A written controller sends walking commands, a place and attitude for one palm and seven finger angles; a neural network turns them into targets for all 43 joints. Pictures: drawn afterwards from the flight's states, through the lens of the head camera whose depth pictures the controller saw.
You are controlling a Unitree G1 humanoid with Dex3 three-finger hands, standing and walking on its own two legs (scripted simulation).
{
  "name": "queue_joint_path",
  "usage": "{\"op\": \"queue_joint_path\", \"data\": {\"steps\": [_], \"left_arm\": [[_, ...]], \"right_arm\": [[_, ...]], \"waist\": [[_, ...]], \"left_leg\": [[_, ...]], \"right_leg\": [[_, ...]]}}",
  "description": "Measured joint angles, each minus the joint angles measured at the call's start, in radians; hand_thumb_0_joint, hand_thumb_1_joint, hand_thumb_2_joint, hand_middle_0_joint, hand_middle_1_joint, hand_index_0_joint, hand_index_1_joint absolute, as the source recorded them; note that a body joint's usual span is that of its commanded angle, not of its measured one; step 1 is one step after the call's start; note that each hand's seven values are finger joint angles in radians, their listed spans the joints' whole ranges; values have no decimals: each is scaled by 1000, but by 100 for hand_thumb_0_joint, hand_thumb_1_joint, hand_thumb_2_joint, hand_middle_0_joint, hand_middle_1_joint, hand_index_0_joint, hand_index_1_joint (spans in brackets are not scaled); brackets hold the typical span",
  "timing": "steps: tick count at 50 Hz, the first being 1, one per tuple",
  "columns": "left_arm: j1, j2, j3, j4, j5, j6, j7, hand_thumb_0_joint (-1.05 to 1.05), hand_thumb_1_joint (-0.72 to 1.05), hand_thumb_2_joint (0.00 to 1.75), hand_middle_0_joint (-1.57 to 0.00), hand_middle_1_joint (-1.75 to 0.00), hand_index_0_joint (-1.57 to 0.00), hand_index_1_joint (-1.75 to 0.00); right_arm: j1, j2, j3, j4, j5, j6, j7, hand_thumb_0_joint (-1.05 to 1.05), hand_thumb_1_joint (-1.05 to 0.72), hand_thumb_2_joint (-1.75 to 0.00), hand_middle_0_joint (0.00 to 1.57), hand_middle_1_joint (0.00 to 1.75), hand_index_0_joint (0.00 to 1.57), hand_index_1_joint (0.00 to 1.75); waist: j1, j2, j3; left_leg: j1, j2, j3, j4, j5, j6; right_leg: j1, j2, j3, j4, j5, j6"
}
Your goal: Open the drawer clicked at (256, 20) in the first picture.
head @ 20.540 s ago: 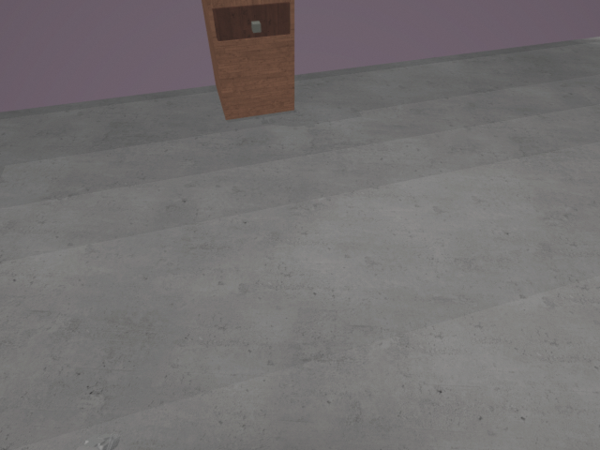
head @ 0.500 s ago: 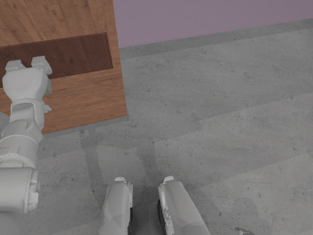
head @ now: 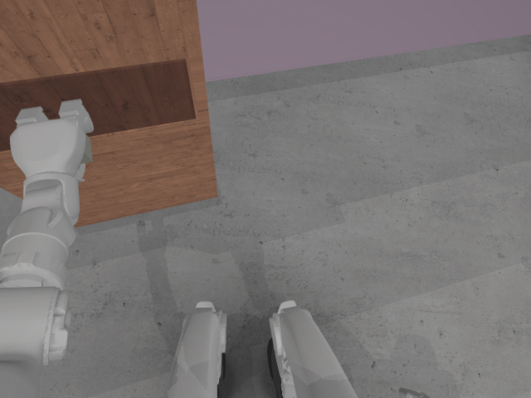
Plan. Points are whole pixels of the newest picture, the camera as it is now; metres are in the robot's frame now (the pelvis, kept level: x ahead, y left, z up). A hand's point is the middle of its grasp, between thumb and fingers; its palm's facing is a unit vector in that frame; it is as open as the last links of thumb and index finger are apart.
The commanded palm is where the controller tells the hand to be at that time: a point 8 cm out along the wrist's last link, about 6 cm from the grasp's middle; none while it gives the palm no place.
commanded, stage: pull the drawer open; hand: left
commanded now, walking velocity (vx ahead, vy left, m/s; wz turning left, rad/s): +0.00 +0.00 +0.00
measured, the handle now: (70, 135) +0.51 +0.30 -0.05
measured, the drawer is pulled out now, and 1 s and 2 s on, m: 0.00 0.08 0.18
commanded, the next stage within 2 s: none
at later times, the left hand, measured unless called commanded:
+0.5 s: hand (71, 178) +0.44 +0.29 -0.07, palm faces -0.05 -0.05 -1.00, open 8.0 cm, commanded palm +0.41 +0.26 -0.01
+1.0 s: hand (74, 210) +0.39 +0.28 -0.07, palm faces -0.04 -0.05 -1.00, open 7.9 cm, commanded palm +0.37 +0.26 -0.01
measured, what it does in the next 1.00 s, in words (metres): stands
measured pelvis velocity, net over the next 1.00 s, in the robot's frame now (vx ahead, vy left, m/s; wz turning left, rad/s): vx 0.02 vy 0.00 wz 0.01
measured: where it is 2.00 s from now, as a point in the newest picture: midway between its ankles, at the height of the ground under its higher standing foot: (248, 392)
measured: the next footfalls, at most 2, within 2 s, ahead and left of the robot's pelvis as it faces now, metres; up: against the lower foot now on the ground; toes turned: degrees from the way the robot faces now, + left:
none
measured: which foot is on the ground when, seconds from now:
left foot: down 0.00-1.00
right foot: down 0.00-1.00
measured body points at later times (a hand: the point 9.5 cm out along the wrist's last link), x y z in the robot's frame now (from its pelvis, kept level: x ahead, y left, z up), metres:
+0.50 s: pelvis +0.02 +0.01 +0.02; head +0.20 +0.03 +0.43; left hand +0.44 +0.29 -0.01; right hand +0.09 -0.26 -0.12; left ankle +0.03 +0.10 -0.56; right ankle +0.03 -0.11 -0.56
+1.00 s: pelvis +0.02 +0.00 +0.02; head +0.18 +0.02 +0.44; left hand +0.39 +0.28 -0.01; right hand +0.12 -0.26 -0.12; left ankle +0.03 +0.10 -0.56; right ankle +0.03 -0.11 -0.56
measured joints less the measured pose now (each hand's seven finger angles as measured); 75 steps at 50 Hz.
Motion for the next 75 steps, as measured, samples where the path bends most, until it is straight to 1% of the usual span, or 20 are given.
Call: {"op": "queue_joint_path", "data": {"steps": [5, 9, 14, 22, 33, 44, 53, 62, 69, 75], "left_arm": [[9, 0, 1, -8, -3, 2, -2, 1, 34, 67, -42, -135, -36, -135], [46, -6, 10, -50, -14, 6, -12, 2, 35, 66, -42, -135, -36, -135], [102, -33, 14, -96, -28, 5, -6, 3, 36, 65, -42, -135, -36, -135], [157, -85, 9, -123, -18, -3, 29, 4, 35, 66, -42, -135, -37, -135], [239, -127, -8, -180, -16, 6, 55, 4, 35, 67, -42, -135, -37, -135], [313, -161, -16, -220, -11, 3, 81, 4, 35, 68, -42, -135, -37, -135], [367, -186, -35, -254, -11, 18, 105, 3, 35, 69, -42, -135, -37, -135], [426, -203, -45, -297, -14, 26, 108, 3, 36, 67, -42, -135, -37, -135], [480, -224, -53, -336, -9, 34, 117, 4, 36, 68, -42, -135, -36, -135], [522, -243, -72, -371, -7, 49, 130, 3, 36, 68, -42, -135, -36, -135]], "right_arm": [[-3, -1, -2, -3, 0, 2, 1, 0, -91, -90, 20, 30, 20, 30], [-6, 1, -8, -10, 2, 8, 3, 0, -91, -90, 20, 30, 20, 30], [-6, 2, -13, -13, 4, 16, 5, 0, -91, -90, 20, 30, 20, 30], [-16, 6, -19, -7, -2, 22, 9, 0, -91, -90, 20, 30, 20, 30], [-50, 10, -30, -23, -3, 33, 11, 0, -91, -90, 20, 30, 20, 30], [-66, 7, -35, -25, -4, 36, 7, 0, -91, -90, 20, 30, 20, 30], [-74, 10, -40, -19, -1, 37, 5, 0, -91, -90, 20, 30, 20, 30], [-86, 17, -38, -19, 1, 32, -1, 0, -91, -90, 20, 30, 20, 30], [-95, 17, -40, -25, 0, 30, -3, 0, -91, -90, 20, 30, 20, 30], [-106, 16, -43, -29, 0, 30, -2, 0, -91, -90, 20, 30, 20, 30]], "waist": [[-1, -1, 1], [1, -1, 5], [13, -1, 8], [38, -5, -1], [56, -12, -2], [69, -15, -5], [79, -15, -4], [84, -18, -6], [89, -18, -11], [98, -18, -11]], "left_leg": [[5, 1, 0, -3, -1, 0], [20, 6, 7, -12, -4, 2], [51, 8, 18, -34, -7, 7], [85, 4, 26, -54, -13, 11], [125, 3, 30, -73, -16, 10], [150, 2, 32, -82, -13, 7], [162, 0, 34, -86, -7, 4], [176, 1, 37, -94, -1, 3], [186, 0, 39, -95, 0, 3], [194, -2, 38, -97, 2, 3]], "right_leg": [[5, 1, 1, -3, -1, -1], [17, 4, 8, -12, 0, 1], [45, 5, 21, -31, -1, 4], [77, -1, 29, -45, -11, 5], [114, -6, 30, -59, -14, 2], [136, -10, 30, -62, -14, -2], [146, -13, 31, -60, -11, -4], [158, -12, 35, -63, -5, -6], [167, -13, 36, -63, -5, -6], [176, -16, 35, -64, -5, -6]]}}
